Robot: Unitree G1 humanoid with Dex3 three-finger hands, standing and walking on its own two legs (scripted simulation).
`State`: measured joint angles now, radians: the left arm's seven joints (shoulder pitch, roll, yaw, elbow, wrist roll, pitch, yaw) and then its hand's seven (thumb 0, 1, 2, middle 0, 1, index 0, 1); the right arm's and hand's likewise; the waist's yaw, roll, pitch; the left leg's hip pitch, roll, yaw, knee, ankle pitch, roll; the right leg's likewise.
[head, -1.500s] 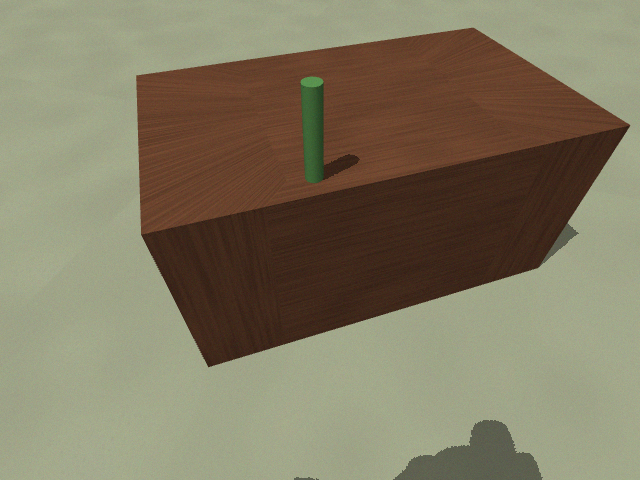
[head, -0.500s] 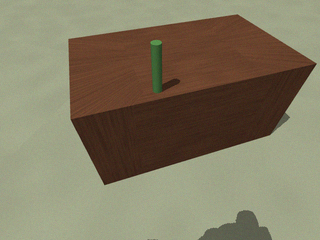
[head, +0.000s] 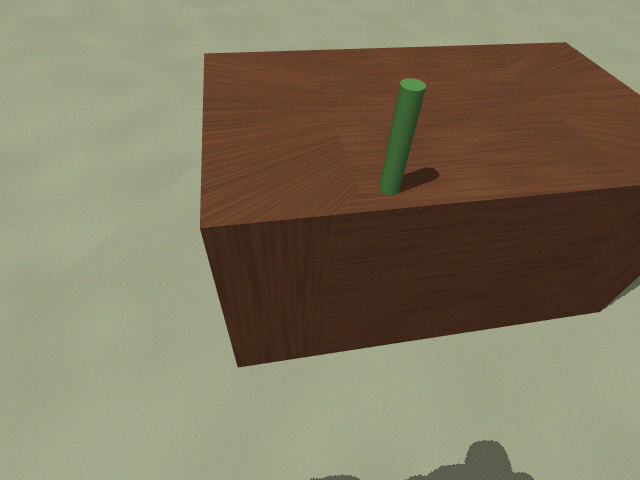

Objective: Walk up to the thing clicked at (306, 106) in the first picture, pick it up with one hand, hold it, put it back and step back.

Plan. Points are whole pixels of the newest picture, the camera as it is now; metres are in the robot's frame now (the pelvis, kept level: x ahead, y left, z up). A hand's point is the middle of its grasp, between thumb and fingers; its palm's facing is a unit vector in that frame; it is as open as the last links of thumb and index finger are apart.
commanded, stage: walk up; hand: right
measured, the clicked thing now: (399, 142) +0.73 -0.16 +0.02
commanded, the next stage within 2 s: none
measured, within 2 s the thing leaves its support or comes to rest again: neither
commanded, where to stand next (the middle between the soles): +0.33 -0.01 m, yaw +8 degrees
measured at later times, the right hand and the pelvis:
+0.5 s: hand (502, 389) +0.29 -0.28 -0.13, palm faces -0.19 +0.92 -0.35, open 7.4 cm; pelvis +0.17 -0.02 +0.02, yaw +7 degrees
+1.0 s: hand (446, 315) +0.43 -0.23 -0.13, palm faces -0.19 +0.92 -0.34, open 7.4 cm; pelvis +0.25 -0.01 +0.00, yaw +8 degrees
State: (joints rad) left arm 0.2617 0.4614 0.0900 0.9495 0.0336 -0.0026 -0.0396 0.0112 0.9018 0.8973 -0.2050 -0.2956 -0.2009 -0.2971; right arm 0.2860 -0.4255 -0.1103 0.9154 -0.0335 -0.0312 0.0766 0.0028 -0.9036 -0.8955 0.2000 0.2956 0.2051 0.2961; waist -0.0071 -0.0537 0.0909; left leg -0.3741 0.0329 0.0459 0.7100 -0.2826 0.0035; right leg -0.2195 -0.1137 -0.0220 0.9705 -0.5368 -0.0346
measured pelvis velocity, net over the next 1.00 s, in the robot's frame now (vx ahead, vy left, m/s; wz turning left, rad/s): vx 0.25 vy -0.01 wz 0.15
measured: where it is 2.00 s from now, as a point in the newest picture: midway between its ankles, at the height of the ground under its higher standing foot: (316, 477)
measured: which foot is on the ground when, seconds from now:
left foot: down 0.00-0.32, up 0.34-0.64, down 0.66-1.00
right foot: up 0.00-0.30, down 0.32-0.68, up 0.70-0.90, down 0.92-1.00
